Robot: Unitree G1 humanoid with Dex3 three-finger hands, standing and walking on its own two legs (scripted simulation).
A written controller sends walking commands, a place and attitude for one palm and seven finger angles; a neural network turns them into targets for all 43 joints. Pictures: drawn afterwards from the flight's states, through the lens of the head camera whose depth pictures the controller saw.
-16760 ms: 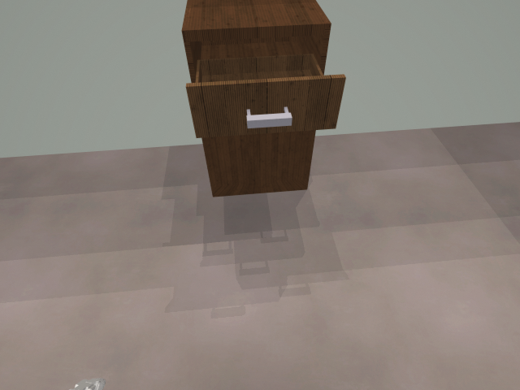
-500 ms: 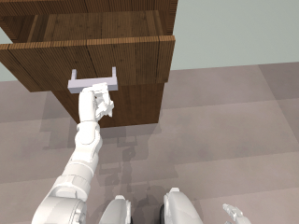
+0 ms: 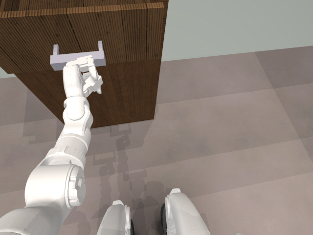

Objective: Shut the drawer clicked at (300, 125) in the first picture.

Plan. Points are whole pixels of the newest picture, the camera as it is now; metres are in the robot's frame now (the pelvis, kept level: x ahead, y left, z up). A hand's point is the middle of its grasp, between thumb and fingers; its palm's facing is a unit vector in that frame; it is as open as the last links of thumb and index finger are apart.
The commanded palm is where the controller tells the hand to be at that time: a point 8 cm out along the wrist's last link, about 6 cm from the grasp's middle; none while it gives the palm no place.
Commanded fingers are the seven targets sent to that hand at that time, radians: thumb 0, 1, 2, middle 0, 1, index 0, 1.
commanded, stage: push the drawer shut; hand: left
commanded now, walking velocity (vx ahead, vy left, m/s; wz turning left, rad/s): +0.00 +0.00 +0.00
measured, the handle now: (78, 53) +0.58 +0.15 +0.04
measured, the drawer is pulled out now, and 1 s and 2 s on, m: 0.05 0.00 0.00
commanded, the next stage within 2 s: pull the fist back off the drawer in 0.80 s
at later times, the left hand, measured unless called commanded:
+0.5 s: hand (97, 61) +0.55 +0.10 +0.04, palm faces +0.10 -0.99 -0.03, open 3.1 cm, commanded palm +0.54 +0.15 +0.04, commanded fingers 0.00 0.90 0.90 -1.40 -1.60 -1.40 -1.60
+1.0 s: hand (96, 60) +0.56 +0.11 +0.03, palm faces +0.09 -1.00 -0.04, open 2.9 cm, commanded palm +0.57 +0.14 +0.04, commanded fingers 0.00 0.90 0.90 -1.40 -1.60 -1.40 -1.60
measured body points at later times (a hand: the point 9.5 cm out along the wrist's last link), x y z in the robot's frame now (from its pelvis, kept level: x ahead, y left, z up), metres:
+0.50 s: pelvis +0.00 +0.01 -0.01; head +0.17 +0.02 +0.41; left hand +0.54 +0.16 +0.04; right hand -0.01 -0.25 -0.12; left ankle +0.01 +0.10 -0.63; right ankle +0.05 -0.11 -0.63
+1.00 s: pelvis -0.02 +0.01 -0.02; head +0.16 +0.03 +0.39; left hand +0.55 +0.16 +0.04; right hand -0.05 -0.25 -0.12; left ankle +0.01 +0.10 -0.63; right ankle +0.05 -0.11 -0.63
